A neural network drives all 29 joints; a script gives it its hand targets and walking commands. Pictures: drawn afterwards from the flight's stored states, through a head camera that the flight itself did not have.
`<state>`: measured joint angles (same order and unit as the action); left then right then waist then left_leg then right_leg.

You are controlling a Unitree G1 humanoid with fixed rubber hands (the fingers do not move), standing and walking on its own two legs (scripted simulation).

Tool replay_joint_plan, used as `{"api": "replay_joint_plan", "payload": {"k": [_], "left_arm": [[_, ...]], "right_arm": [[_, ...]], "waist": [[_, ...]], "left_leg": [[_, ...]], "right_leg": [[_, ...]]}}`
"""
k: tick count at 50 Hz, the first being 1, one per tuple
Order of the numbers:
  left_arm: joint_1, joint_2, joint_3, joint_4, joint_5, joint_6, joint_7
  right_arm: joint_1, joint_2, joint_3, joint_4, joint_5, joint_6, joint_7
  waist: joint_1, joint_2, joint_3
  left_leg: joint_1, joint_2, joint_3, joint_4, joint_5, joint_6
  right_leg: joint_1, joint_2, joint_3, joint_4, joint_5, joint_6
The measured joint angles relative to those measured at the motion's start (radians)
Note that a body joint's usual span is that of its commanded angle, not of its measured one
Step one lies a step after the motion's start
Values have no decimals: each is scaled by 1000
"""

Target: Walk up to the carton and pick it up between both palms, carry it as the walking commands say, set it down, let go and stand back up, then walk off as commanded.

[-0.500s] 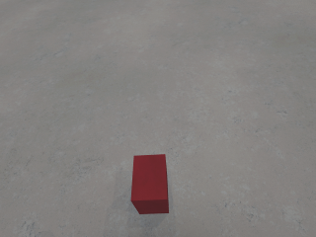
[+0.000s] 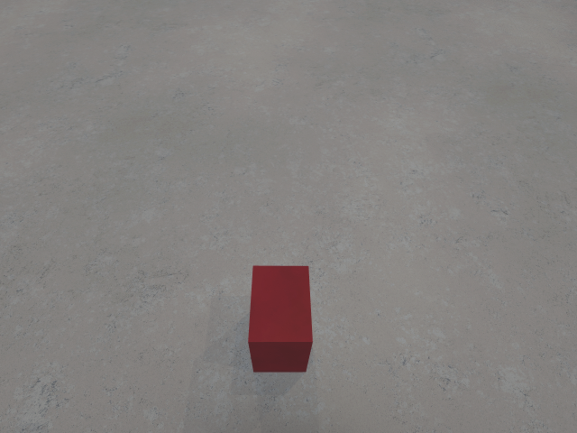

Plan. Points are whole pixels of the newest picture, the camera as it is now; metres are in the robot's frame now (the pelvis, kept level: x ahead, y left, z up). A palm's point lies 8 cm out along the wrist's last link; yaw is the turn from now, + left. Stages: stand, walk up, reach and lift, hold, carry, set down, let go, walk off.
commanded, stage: walk up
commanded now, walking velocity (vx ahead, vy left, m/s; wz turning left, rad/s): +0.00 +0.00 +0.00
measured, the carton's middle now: (280, 320) +0.52 +0.03 -0.63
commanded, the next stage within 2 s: none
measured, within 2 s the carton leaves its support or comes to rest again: neither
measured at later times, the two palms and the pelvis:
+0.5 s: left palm out of the picture +0.02 +0.26 -0.13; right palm out of the picture +0.05 -0.23 -0.13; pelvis +0.01 +0.02 +0.00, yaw +0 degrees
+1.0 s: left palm (128, 384) +0.20 +0.27 -0.14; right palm out of the picture +0.13 -0.19 -0.15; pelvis +0.15 +0.03 -0.01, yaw +0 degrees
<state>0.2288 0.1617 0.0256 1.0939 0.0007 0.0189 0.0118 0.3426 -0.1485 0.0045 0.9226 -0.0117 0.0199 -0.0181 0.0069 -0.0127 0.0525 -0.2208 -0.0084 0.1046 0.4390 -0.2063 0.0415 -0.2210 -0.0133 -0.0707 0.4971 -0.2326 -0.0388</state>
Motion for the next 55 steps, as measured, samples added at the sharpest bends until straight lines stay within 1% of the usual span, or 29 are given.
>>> {"api": "replay_joint_plan", "payload": {"k": [2, 4, 14, 15, 16, 17, 19, 21, 23, 24, 27, 28, 29, 30, 32, 33, 36, 40, 42, 45, 47, 48, 49, 50, 52, 55], "left_arm": [[0, 0, 0, 5, 0, -9, 2], [0, 0, 0, 16, 0, -18, 3], [0, 0, 0, 19, 0, -38, 6], [1, 0, 0, 18, 0, -38, 6], [1, 1, 0, 18, 0, -35, 6], [2, 1, 0, 18, 0, -30, 6], [3, 1, 0, 20, 0, -25, 8], [3, 2, 0, 19, 0, -25, 8], [3, 5, 0, 17, 0, -27, 8], [3, 6, 0, 17, 0, -27, 8], [3, 12, 0, 16, 0, -27, 7], [4, 13, 0, 17, 0, -27, 6], [4, 16, 0, 18, 0, -27, 4], [4, 19, 0, 17, 0, -25, 3], [4, 20, 0, 2, 0, -24, -5], [4, 21, 0, -9, 0, -24, -8], [4, 29, 0, -44, 0, -23, -19], [0, 42, 1, -79, 0, -9, -21], [0, 42, 1, -92, 0, -4, -21], [-4, 41, 1, -109, 0, -4, -21], [-4, 41, 1, -110, 0, -11, -17], [-3, 42, 1, -105, 0, -19, -14], [-4, 35, 1, -96, 0, -28, -11], [-4, 26, 1, -85, 0, -35, -10], [-4, 13, 1, -69, 0, -43, -5], [-5, 9, 2, -68, 0, -44, 10]], "right_arm": [[-8, 0, 0, 0, 0, -3, 0], [-13, -1, 0, 0, 0, -9, 0], [-30, -27, 0, 1, 0, -14, 0], [-31, -32, 0, 1, 0, -14, 1], [-34, -40, 0, 2, 0, -11, 5], [-38, -49, 0, 2, -2, -5, 9], [-49, -71, 0, 1, -8, 1, 14], [-57, -91, 0, 0, -12, 1, 18], [-59, -104, 0, 0, -12, 1, 21], [-60, -106, 0, 0, -12, 1, 22], [-59, -104, 0, -1, -12, -10, 23], [-55, -104, 0, 0, -12, -21, 23], [-52, -99, 0, 3, -13, -30, 23], [-43, -90, 0, 4, -13, -36, 23], [-11, -76, 0, 6, -13, -44, 23], [4, -70, 0, 11, -13, -48, 23], [41, -52, 0, 18, -12, -55, 20], [77, -32, 0, 21, -8, -62, 6], [85, -29, 0, 26, -8, -62, 0], [82, -22, 0, 26, -8, -61, -4], [75, -17, 0, 27, -4, -53, -5], [74, -16, 0, 27, -1, -52, -5], [64, -20, 0, 30, 3, -49, -5], [47, -25, 0, 31, 6, -44, -5], [7, -30, 0, 31, 8, -36, -5], [-49, -32, 0, 30, 8, -31, -5]], "waist": [[0, 2, 2], [0, 8, 1], [0, 26, -17], [1, 26, -17], [3, 24, -17], [5, 22, -17], [7, 19, -17], [6, 20, -18], [5, 21, -19], [5, 23, -20], [1, 26, -22], [-2, 29, -21], [-12, 25, -19], [-24, 18, -19], [-36, 18, -20], [-40, 18, -21], [-52, 16, -20], [-67, 2, -16], [-69, 1, -16], [-69, 3, -24], [-65, 2, -25], [-60, 1, -25], [-54, 14, -23], [-49, 29, -23], [-46, 40, -23], [-30, 36, -22]], "left_leg": [[-13, -4, -1, -1, 7, 0], [-8, -2, -1, -8, 12, 0], [1, 0, -1, -26, 26, 0], [-10, 0, 0, 3, -27, 0], [-34, -1, 2, 77, -102, 0], [-68, -1, 2, 173, -146, 0], [-128, 2, 1, 315, -158, 0], [-155, 13, -1, 357, -160, 0], [-150, 31, -2, 327, -161, 0], [-139, 40, -2, 294, -161, 0], [-63, 56, -3, 116, -138, 0], [-22, 62, -3, 58, -130, -1], [-12, 63, -1, 53, -88, -10], [-1, 59, -1, 64, -86, -17], [50, 56, -2, 38, -102, -21], [80, 56, -2, 11, -105, -21], [142, 64, -1, -44, -108, -22], [187, 70, -1, -64, -120, -27], [209, 68, 0, -64, -125, -27], [215, 53, 1, -67, -138, -27], [214, 37, 2, -51, -161, -28], [206, 29, 2, -15, -181, -29], [186, 34, 1, 44, -202, -29], [157, 40, 1, 115, -230, -29], [95, 35, 2, 228, -300, -29], [21, 23, 0, 257, -351, -29]], "right_leg": [[7, -2, 0, -35, -15, 10], [8, 0, 0, -36, -8, 16], [8, 2, 0, -36, -3, 16], [9, 1, 1, -36, -4, 15], [10, -2, 3, -36, -8, 14], [10, -6, 5, -39, -12, 13], [9, -19, 12, -56, -13, 13], [8, -33, 15, -74, -12, 13], [8, -43, 14, -88, 10, 15], [8, -45, 14, -88, 13, 22], [8, -45, 12, -77, -8, 55], [1, -43, 12, -42, -35, 58], [-16, -45, 12, 34, -102, 58], [-38, -45, 14, 129, -156, 58], [-81, -44, 14, 301, -184, 58], [-100, -44, 14, 353, -185, 58], [-158, -44, 15, 424, -186, 58], [-221, -44, 16, 446, -161, 58], [-226, -44, 16, 428, -152, 58], [-224, -44, 17, 282, -105, 58], [-193, -42, 17, 119, -14, 58], [-168, -43, 17, 47, 97, 50], [-161, -39, 15, 44, 106, 39], [-160, -33, 14, 52, 78, 31], [-148, -31, 15, 41, 47, 21], [-134, -32, 15, 10, 59, 18]]}}
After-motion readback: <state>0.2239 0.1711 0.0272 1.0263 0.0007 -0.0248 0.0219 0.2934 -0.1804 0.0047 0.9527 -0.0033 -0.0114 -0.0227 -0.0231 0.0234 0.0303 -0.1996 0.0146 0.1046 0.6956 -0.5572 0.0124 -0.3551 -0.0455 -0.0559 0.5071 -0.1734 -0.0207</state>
